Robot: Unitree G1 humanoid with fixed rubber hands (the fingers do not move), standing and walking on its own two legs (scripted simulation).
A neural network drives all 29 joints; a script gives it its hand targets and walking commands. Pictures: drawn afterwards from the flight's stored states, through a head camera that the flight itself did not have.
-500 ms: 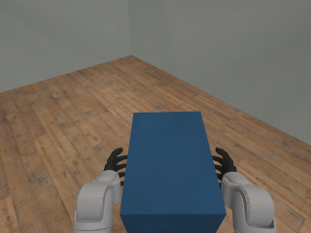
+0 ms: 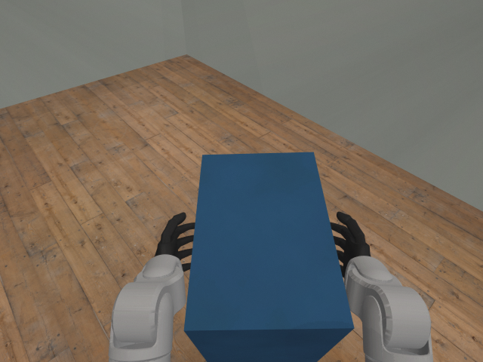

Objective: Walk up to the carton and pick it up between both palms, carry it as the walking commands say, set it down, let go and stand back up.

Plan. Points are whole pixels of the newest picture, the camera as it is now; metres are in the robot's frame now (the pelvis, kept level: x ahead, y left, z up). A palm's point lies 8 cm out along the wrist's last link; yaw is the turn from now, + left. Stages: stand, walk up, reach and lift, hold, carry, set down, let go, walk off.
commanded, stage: carry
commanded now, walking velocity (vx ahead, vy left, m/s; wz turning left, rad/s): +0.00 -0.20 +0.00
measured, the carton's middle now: (259, 265) +0.30 +0.00 +0.03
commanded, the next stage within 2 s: none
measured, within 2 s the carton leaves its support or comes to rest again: neither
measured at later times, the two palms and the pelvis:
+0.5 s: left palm (229, 331) +0.18 +0.05 +0.08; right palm (438, 320) +0.19 -0.22 +0.09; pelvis -0.06 -0.11 +0.00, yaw +2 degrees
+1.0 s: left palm out of the picture +0.14 -0.14 +0.09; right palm out of the picture +0.15 -0.41 +0.10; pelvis -0.12 -0.28 +0.00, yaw +3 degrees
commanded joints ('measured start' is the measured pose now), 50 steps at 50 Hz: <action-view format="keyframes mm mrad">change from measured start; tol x32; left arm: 1 -321 -851 -518 -109 -226 -22 -129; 50 -288 -841 -512 -132 -216 -36 -150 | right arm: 1 -288 813 518 -91 198 -7 110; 50 -275 867 559 -96 249 11 116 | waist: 1 4 -20 -237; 4 11 -321 -160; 18 -19 337 -197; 34 2 288 -174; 38 5 -327 -136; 50 25 -124 -250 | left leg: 1 62 6 -35 151 -99 50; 3 -190 -109 29 445 -485 9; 9 -141 -119 32 480 -322 33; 16 259 -91 55 -91 -44 53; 19 418 353 -406 -200 305 216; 33 279 130 -65 -120 136 111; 41 -140 -101 -25 646 -368 5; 50 -12 -150 35 271 -357 38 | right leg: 1 233 -169 155 -273 271 -36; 3 257 -326 251 -171 646 -167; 16 65 -182 129 -27 399 -180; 19 -331 -3 124 395 -156 -25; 23 -329 -31 138 555 -41 -12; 34 -25 6 -70 -55 31 14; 37 239 -277 296 -284 289 -45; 50 251 -253 232 -158 370 -234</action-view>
